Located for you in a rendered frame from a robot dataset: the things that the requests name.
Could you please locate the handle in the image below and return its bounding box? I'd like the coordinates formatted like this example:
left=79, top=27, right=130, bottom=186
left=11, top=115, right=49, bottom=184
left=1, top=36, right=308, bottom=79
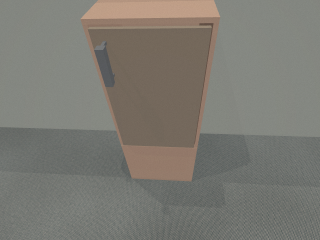
left=94, top=41, right=115, bottom=87

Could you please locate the cupboard door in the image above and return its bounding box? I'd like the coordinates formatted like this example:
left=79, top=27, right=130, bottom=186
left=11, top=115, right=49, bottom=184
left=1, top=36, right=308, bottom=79
left=88, top=25, right=212, bottom=148

